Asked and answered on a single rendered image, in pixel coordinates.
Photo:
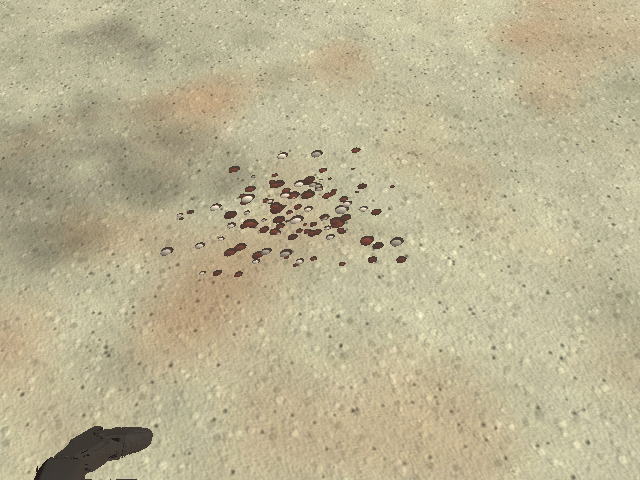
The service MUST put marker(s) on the left robot hand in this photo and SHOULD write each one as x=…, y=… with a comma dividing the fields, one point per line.
x=93, y=448

